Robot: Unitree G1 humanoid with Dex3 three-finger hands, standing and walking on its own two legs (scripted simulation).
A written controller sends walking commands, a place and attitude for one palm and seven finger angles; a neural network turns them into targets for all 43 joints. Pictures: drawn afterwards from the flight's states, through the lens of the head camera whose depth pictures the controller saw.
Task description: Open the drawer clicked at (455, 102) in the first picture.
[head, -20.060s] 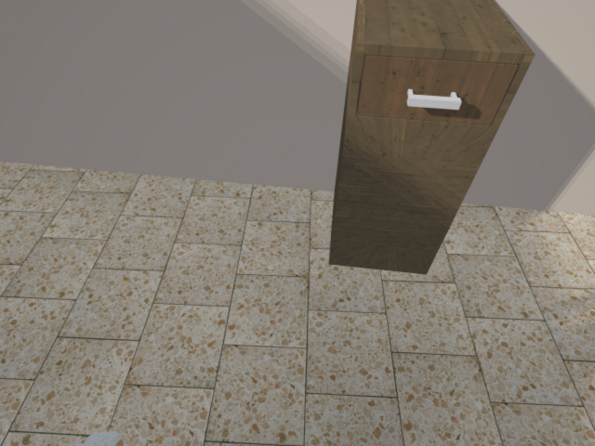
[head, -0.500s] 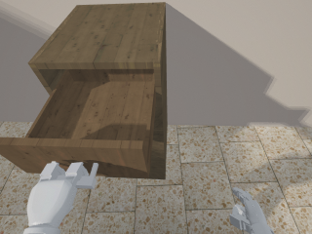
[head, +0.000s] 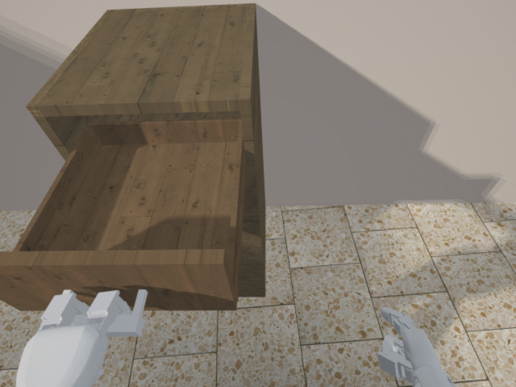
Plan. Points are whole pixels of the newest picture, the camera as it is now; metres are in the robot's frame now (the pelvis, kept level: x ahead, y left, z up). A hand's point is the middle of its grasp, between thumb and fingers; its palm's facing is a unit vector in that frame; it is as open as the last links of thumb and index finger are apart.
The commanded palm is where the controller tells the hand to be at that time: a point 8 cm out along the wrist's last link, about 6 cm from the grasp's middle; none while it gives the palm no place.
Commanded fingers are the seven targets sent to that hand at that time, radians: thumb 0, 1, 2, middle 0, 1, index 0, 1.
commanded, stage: open the thumb to release the handle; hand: left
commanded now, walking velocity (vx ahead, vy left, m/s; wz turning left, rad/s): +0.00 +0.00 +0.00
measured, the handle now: (99, 311) +0.21 +0.24 +0.05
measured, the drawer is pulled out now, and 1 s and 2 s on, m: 0.30 0.30 0.30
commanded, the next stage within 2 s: lift the hand off the handle in 0.52 s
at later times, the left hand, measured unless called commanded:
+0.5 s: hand (93, 354) +0.16 +0.24 +0.04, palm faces +0.03 -0.09 -1.00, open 11.8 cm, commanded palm +0.13 +0.25 +0.08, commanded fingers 0.00 -0.50 0.30 -0.30 -1.20 -0.30 -1.20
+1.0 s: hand (95, 349) +0.16 +0.23 +0.04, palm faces +0.07 -0.08 -0.99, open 13.5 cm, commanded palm +0.15 +0.23 +0.09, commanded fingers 0.00 -0.50 0.30 -0.30 -1.20 -0.30 -1.20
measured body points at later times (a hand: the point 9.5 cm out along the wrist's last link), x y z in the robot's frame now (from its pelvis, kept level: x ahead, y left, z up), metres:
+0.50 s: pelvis -0.01 -0.01 +0.01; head +0.01 -0.04 +0.46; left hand +0.15 +0.24 +0.09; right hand +0.22 -0.20 -0.09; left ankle -0.06 +0.13 -0.70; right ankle +0.02 -0.12 -0.70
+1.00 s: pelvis -0.02 +0.00 +0.01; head +0.00 -0.03 +0.46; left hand +0.15 +0.24 +0.09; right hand +0.20 -0.20 -0.10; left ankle -0.06 +0.13 -0.70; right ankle +0.02 -0.12 -0.70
